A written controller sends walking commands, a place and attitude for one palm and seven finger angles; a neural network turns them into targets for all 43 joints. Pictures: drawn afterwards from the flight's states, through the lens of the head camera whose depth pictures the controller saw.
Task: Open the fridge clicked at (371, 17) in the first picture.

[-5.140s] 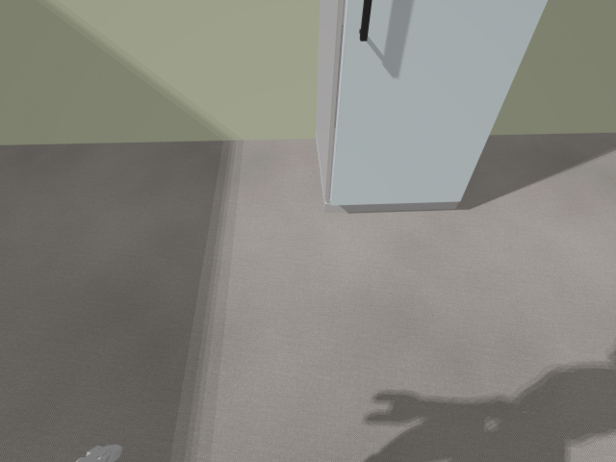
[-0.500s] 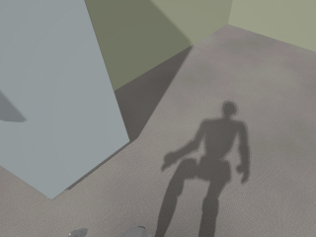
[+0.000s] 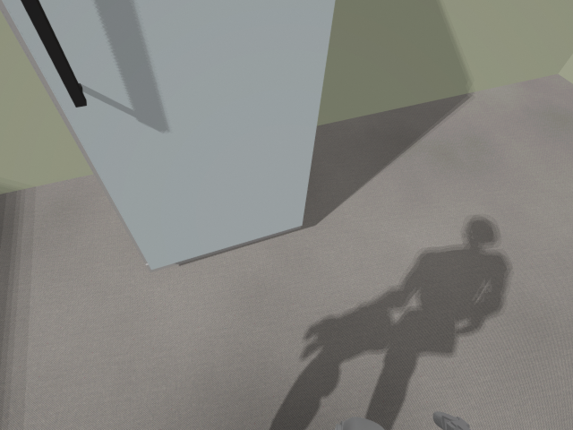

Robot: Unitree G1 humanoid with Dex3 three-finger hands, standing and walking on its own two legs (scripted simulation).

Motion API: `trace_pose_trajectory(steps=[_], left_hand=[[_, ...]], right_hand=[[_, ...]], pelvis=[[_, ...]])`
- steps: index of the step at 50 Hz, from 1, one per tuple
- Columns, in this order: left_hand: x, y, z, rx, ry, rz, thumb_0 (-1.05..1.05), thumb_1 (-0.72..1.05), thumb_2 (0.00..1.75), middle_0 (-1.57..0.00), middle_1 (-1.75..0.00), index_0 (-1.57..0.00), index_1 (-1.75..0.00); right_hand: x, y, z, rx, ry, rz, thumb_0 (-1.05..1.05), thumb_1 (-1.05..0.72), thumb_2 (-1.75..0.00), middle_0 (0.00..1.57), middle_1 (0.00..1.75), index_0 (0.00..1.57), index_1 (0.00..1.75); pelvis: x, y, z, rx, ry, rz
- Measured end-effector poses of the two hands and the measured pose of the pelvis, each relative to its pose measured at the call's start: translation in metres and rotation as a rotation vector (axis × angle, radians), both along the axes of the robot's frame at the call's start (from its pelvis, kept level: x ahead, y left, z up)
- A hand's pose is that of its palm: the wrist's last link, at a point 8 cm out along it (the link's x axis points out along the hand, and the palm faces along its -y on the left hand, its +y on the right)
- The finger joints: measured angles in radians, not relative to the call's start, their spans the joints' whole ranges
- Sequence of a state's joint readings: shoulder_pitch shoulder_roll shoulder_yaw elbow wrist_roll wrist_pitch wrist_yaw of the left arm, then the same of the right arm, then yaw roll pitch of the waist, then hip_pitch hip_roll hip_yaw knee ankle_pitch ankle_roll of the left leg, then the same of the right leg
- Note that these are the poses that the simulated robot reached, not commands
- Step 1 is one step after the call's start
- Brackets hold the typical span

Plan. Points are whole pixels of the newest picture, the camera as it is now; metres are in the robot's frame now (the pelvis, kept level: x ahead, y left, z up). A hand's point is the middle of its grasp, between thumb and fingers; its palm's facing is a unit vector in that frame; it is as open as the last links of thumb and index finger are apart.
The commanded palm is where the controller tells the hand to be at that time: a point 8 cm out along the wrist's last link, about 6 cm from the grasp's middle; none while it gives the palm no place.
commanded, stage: turn to face it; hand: left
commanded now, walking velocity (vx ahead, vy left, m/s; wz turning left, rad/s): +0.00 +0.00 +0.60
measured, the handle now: out of the picture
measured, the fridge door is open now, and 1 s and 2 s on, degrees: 0 0 0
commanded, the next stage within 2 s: take the last steps up to it in 0.58 s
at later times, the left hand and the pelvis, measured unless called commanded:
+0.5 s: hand out of the picture +0.01 +0.17 -0.14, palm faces +0.28 -0.92 -0.27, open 7.4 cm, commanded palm none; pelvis -0.02 -0.04 +0.01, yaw +16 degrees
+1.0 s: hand out of the picture -0.07 +0.19 -0.16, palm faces +0.39 -0.90 -0.20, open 7.4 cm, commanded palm none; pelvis -0.03 +0.00 +0.02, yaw +22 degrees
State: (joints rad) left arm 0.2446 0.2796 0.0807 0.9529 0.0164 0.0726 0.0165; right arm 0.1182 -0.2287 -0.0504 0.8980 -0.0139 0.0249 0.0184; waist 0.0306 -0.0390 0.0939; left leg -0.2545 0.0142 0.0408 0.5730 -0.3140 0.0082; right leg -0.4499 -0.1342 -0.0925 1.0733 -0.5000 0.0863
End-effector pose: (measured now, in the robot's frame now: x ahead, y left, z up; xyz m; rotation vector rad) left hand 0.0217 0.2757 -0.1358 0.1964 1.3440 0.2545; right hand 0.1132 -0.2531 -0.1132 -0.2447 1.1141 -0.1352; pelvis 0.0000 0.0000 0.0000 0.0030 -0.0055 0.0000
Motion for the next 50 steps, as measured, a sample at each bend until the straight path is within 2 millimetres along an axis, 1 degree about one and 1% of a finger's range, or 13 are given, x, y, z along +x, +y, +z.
trace_pose_trajectory(steps=[6, 10, 13, 15, 18, 24, 29, 34, 37, 40, 43, 46, 50], left_hand=[[0.023, -0.005, 0.016, 0.013, -0.12, 0.018, 0.01, 0.91, 0.9, -0.2, -0.3, -0.2, -0.3], [0.04, -0.02, 0.025, 0.031, -0.198, 0.021, 0.01, 0.91, 0.9, -0.2, -0.3, -0.2, -0.3], [0.043, -0.035, 0.029, 0.057, -0.257, 0.024, 0.01, 0.91, 0.9, -0.2, -0.3, -0.2, -0.3], [0.037, -0.044, 0.033, 0.062, -0.272, 0.034, 0.0, 0.91, 0.9, -0.2, -0.3, -0.2, -0.3], [0.02, -0.055, 0.038, 0.058, -0.264, 0.072, 0.0, 0.9, 0.9, -0.21, -0.3, -0.2, -0.3], [-0.024, -0.066, 0.031, 0.026, -0.194, 0.151, 0.0, 0.9, 0.9, -0.21, -0.3, -0.2, -0.3], [-0.073, -0.06, 0.013, -0.012, -0.119, 0.231, 0.0, 0.9, 0.9, -0.21, -0.3, -0.2, -0.3], [-0.125, -0.041, -0.013, -0.047, -0.033, 0.324, 0.01, 0.9, 0.9, -0.21, -0.3, -0.2, -0.3], [-0.144, -0.035, -0.013, -0.056, 0.018, 0.353, 0.01, 0.91, 0.9, -0.2, -0.3, -0.2, -0.3], [-0.152, -0.032, -0.006, -0.066, 0.02, 0.362, 0.01, 0.91, 0.9, -0.2, -0.3, -0.2, -0.3], [-0.15, -0.031, 0.001, -0.072, 0.004, 0.357, 0.01, 0.91, 0.9, -0.2, -0.3, -0.2, -0.3], [-0.14, -0.033, 0.006, -0.076, -0.02, 0.345, 0.01, 0.91, 0.9, -0.2, -0.3, -0.2, -0.3], [-0.114, -0.039, 0.009, -0.078, -0.06, 0.322, 0.01, 0.91, 0.9, -0.2, -0.3, -0.19, -0.3]], right_hand=[[-0.008, 0.004, -0.004, 0.026, 0.048, 0.035, 0.0, -0.9, -0.9, 0.2, 0.3, 0.2, 0.3], [-0.014, -0.006, -0.016, 0.051, 0.076, 0.049, 0.0, -0.9, -0.9, 0.2, 0.3, 0.2, 0.3], [-0.013, -0.019, -0.031, 0.07, 0.089, 0.06, 0.0, -0.9, -0.9, 0.2, 0.3, 0.2, 0.3], [-0.012, -0.025, -0.034, 0.07, 0.102, 0.074, 0.0, -0.9, -0.9, 0.2, 0.3, 0.2, 0.3], [-0.009, -0.031, -0.032, 0.067, 0.121, 0.103, 0.0, -0.91, -0.9, 0.2, 0.3, 0.2, 0.3], [-0.002, -0.027, -0.021, 0.05, 0.14, 0.162, 0.0, -0.91, -0.9, 0.2, 0.3, 0.2, 0.3], [0.009, -0.005, -0.013, 0.016, 0.131, 0.231, 0.0, -0.91, -0.9, 0.2, 0.3, 0.2, 0.3], [0.018, 0.029, -0.008, -0.018, 0.071, 0.307, 0.0, -0.91, -0.9, 0.2, 0.3, 0.2, 0.3], [0.014, 0.046, 0.0, -0.021, 0.056, 0.331, 0.0, -0.91, -0.9, 0.2, 0.3, 0.2, 0.3], [0.005, 0.058, 0.005, -0.009, 0.059, 0.34, 0.0, -0.91, -0.9, 0.2, 0.3, 0.2, 0.3], [-0.005, 0.063, 0.006, 0.008, 0.065, 0.327, 0.0, -0.91, -0.9, 0.2, 0.3, 0.2, 0.3], [-0.017, 0.056, 0.004, 0.01, 0.087, 0.306, 0.0, -0.92, -0.9, 0.2, 0.3, 0.2, 0.3], [-0.041, 0.04, -0.005, 0.015, 0.162, 0.268, 0.0, -0.92, -0.9, 0.2, 0.3, 0.2, 0.3]], pelvis=[[-0.003, -0.006, 0.006, -0.005, -0.003, 0.066], [-0.005, -0.019, 0.003, 0.002, -0.004, 0.115], [-0.006, -0.033, -0.005, 0.012, -0.004, 0.151], [-0.009, -0.037, -0.004, 0.014, -0.014, 0.188], [-0.011, -0.041, 0.001, 0.026, -0.022, 0.223], [-0.015, -0.041, 0.008, 0.035, -0.021, 0.276], [-0.024, -0.03, 0.006, 0.025, -0.014, 0.311], [-0.036, -0.012, -0.005, 0.007, -0.019, 0.344], [-0.04, -0.006, 0.001, -0.003, -0.027, 0.348], [-0.042, -0.001, 0.008, -0.015, -0.03, 0.358], [-0.04, 0.002, 0.014, -0.02, -0.029, 0.369], [-0.037, 0.003, 0.016, -0.018, -0.028, 0.378], [-0.028, 0.0, 0.016, -0.005, -0.027, 0.385]])
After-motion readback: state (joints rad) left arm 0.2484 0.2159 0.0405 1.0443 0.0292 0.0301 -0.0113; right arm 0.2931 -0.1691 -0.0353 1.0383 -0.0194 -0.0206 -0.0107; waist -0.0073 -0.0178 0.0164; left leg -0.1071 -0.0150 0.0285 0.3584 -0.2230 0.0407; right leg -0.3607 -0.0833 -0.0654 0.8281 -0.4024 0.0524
